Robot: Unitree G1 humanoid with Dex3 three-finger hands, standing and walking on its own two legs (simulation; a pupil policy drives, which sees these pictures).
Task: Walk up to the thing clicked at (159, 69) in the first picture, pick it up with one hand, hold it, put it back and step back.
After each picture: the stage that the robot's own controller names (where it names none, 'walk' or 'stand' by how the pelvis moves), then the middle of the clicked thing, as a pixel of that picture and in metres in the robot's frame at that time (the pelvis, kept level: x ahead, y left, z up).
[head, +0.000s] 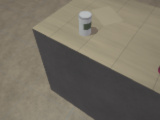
stand; out of the picture +0.45 -0.34 -0.01
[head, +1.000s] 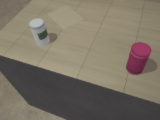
rise first; (137, 59) +0.44 -0.16 +0.01
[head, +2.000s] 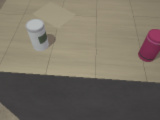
rise first; (151, 46) +0.48 -0.23 +0.04
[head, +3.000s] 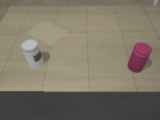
stand; (138, 58) +0.47 -0.21 +0.00
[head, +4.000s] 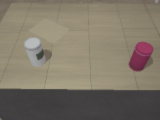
stand; (140, 57) +0.48 -0.21 -0.01
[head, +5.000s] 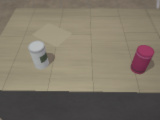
stand; (141, 60) +0.48 -0.23 -0.02
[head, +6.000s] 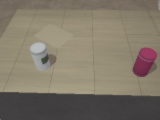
stand; (143, 62) +0.47 -0.23 -0.02
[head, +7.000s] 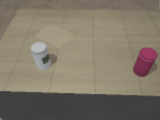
rise first; (144, 62) +0.47 -0.23 -0.02
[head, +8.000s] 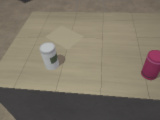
rise first; (152, 65) +0.46 -0.23 -0.01
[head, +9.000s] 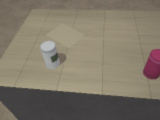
go down; (154, 64) +0.46 -0.24 -0.01
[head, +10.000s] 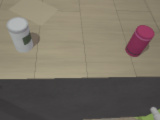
go down; (138, 41) +0.48 -0.25 +0.03
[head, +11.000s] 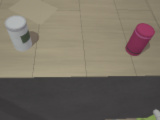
go down; (138, 40) +0.49 -0.24 +0.04
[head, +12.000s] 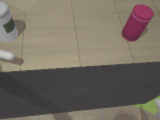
close in; (136, 24) +0.50 -0.23 +0.07
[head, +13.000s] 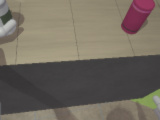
close; (136, 15) +0.51 -0.23 +0.09
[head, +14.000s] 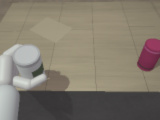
lift; (149, 55) +0.45 -0.24 +0.04
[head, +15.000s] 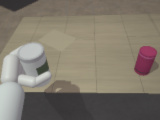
hold; (144, 61) +0.48 -0.24 +0.01
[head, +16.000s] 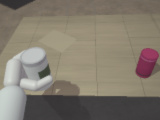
hold; (146, 63) +0.47 -0.24 +0.00
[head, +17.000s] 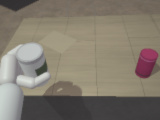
crouch; (145, 63) +0.47 -0.24 +0.00
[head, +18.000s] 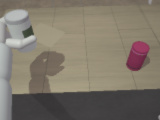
crouch; (136, 56) +0.47 -0.24 +0.00
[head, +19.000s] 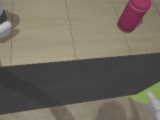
lower; (132, 14) +0.51 -0.23 +0.08
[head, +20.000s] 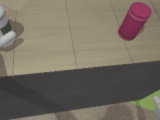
lower; (133, 22) +0.49 -0.22 +0.08
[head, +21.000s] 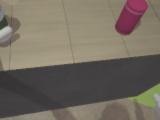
lower; (129, 17) +0.50 -0.22 +0.08
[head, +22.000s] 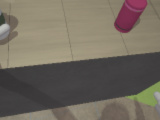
lower; (129, 14) +0.51 -0.22 +0.09
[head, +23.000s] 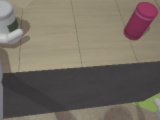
draw back; (139, 22) +0.49 -0.23 +0.08
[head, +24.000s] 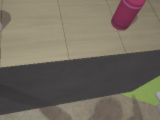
rise; (126, 11) +0.51 -0.21 +0.09
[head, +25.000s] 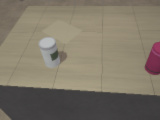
sink last; (157, 59) +0.46 -0.24 +0.04
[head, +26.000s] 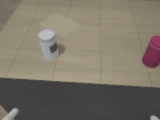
stand; (154, 52) +0.48 -0.24 +0.04
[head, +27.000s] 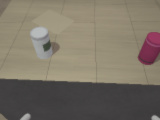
stand; (150, 49) +0.48 -0.23 +0.05
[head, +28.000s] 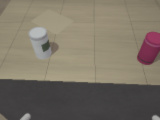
stand; (149, 49) +0.48 -0.23 +0.05
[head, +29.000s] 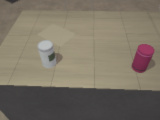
stand; (142, 58) +0.50 -0.23 -0.01
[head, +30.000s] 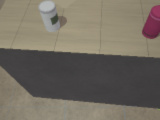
walk; (154, 23) +0.56 -0.24 +0.01
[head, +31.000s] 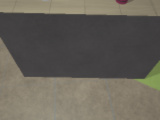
walk; out of the picture +0.86 -0.21 +0.01
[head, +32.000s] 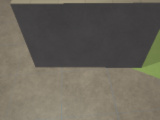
stand; out of the picture +1.13 -0.18 +0.00
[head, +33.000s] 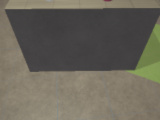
stand; out of the picture +1.13 -0.16 -0.01
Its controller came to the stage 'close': yes
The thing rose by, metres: 0.00
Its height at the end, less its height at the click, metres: +0.00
